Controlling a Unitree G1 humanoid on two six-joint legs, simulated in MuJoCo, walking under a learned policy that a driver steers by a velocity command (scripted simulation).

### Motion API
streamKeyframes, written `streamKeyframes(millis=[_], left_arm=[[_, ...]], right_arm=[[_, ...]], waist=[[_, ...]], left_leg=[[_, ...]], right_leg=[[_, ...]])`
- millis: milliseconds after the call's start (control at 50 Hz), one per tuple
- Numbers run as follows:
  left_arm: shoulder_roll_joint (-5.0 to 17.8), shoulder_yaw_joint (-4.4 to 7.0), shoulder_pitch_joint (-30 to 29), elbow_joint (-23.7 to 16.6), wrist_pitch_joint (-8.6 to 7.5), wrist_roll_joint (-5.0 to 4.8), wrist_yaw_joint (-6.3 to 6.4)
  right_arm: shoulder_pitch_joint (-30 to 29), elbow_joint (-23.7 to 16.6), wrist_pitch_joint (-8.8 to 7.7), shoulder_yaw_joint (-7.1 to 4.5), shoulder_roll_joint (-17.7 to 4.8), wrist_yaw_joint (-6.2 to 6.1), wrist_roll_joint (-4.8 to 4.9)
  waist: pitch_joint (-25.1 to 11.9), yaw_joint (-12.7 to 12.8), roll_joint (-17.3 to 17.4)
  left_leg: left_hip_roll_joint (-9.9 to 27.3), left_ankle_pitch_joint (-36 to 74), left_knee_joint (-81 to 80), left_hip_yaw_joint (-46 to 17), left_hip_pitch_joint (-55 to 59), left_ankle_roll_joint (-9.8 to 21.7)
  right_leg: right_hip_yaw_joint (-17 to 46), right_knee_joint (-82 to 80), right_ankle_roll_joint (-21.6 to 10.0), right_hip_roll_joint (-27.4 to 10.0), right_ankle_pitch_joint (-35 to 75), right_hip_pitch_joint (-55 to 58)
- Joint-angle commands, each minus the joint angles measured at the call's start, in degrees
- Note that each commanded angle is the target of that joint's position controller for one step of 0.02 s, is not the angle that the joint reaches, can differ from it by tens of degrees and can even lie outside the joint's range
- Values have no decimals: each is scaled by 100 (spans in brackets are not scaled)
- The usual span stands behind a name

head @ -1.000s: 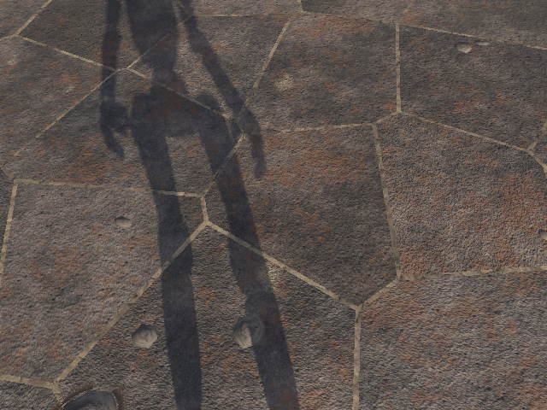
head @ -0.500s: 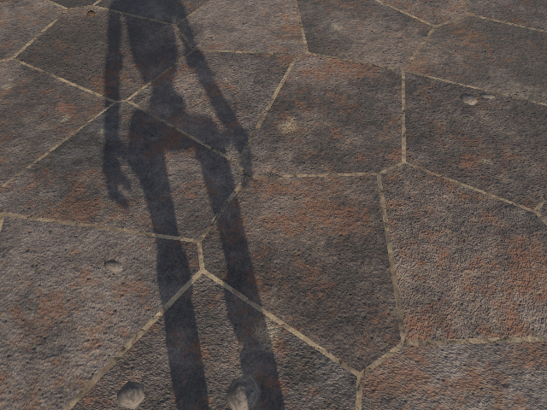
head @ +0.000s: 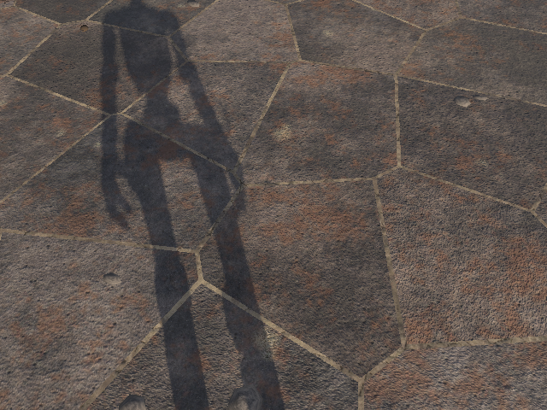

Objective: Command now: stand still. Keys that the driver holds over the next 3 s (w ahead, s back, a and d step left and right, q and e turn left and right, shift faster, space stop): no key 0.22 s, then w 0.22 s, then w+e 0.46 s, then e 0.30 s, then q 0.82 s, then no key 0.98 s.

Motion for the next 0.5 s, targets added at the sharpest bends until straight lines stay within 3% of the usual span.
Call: streamKeyframes(millis=[20, 220, 240, 280, 300, 340, 380, 440, 500], left_arm=[[363, 41, 549, 19, -23, 0, 12], [256, 20, 729, 45, -57, 0, 13], [248, 22, 824, 67, -59, 9, 8], [423, 109, 963, 64, -36, 32, -5], [533, 161, 1014, 32, -18, 27, -15], [741, 266, 1232, 37, -14, -1, -18], [736, 316, 1347, 52, -84, 58, -28], [766, 368, 1434, 41, -237, 111, -64], [863, 398, 1295, -48, -321, 95, -100]], right_arm=[[326, -20, -19, -45, -411, -11, 0], [452, 69, -19, -14, -319, -10, 3], [486, 84, -12, -8, -298, -6, 0], [408, 15, 14, -52, -373, 15, -9], [322, -54, 19, -77, -378, 45, -35], [-108, -340, -24, -65, -235, 133, -142], [-432, -620, -125, -96, -297, 206, -188], [-649, -892, -300, -184, -437, 285, -137], [-754, -1143, -399, -258, -476, 339, -45]], waist=[[387, 1, 16], [422, -12, 0], [323, 11, -6], [479, 73, -195], [672, 142, -443], [1302, 313, -780], [1556, 361, -647], [1375, 339, -381], [1126, 215, -459]], left_leg=[[757, 453, -322, -902, 387, 37], [756, 438, -268, -881, 347, 13], [692, 31, -256, -845, 360, 19], [413, -1072, 124, -614, 1, 80], [215, -1627, 511, -394, -424, 100], [78, -1661, 1477, 84, -1544, 63], [424, -1576, 2191, 12, -2330, 76], [609, -1524, 2300, -69, -2865, 43], [421, -1248, 1720, 133, -2004, 9]], right_leg=[[584, -533, -150, -654, 583, -907], [606, -560, -165, -660, 648, -955], [608, -628, -192, -623, 203, -916], [770, -736, -371, -603, -1145, -1010], [1098, -929, -549, -768, -1937, -1043], [1970, -1546, -987, -1542, -2844, -916], [2276, -1693, -1251, -1947, -2244, -576], [1888, -1448, -1238, -1839, -768, 264], [1577, -1036, -1132, -1600, 488, -56]])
